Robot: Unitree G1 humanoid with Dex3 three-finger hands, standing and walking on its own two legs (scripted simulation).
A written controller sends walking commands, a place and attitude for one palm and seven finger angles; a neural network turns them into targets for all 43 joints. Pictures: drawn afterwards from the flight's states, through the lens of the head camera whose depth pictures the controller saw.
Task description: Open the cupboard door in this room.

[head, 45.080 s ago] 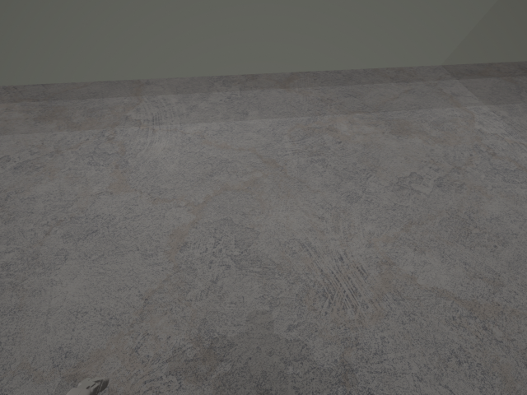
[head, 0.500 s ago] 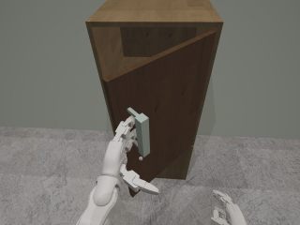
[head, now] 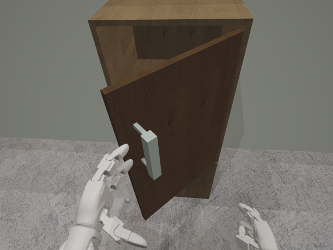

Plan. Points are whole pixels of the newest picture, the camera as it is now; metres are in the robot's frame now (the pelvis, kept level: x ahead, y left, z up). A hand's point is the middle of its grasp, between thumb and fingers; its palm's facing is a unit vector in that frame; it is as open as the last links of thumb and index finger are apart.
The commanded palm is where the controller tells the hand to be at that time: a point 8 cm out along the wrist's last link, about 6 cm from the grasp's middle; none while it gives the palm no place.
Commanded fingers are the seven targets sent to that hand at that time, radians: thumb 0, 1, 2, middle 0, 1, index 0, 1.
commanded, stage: slide the hand sideways off the handle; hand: left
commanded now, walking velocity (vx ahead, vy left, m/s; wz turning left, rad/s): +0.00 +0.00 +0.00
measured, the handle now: (146, 151) +0.31 +0.07 +0.11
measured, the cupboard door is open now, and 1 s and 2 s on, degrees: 45 45 45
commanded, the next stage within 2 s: draw the hand back to the body in 0.18 s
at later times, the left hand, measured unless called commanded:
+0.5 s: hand (91, 210) +0.17 +0.15 +0.11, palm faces -0.03 -1.00 -0.05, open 16.3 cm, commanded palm +0.15 +0.21 +0.12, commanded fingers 0.00 -0.50 0.30 -0.15 -0.30 -0.15 -0.30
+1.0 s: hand (43, 203) +0.17 +0.23 +0.14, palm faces +0.23 -0.94 -0.25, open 14.8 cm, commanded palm +0.13 +0.28 +0.16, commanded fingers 0.00 0.09 0.56 -0.17 -0.30 -0.17 -0.30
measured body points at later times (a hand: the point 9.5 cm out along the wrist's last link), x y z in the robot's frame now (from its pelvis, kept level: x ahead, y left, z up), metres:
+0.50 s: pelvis -0.01 +0.01 -0.01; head -0.03 -0.01 +0.44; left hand +0.17 +0.20 +0.12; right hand +0.17 -0.21 -0.07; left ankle +0.03 +0.14 -0.71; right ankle -0.05 -0.09 -0.71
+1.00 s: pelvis -0.02 +0.04 +0.02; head -0.03 +0.03 +0.47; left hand +0.15 +0.28 +0.15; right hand +0.18 -0.17 -0.05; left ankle +0.03 +0.14 -0.71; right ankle -0.05 -0.09 -0.71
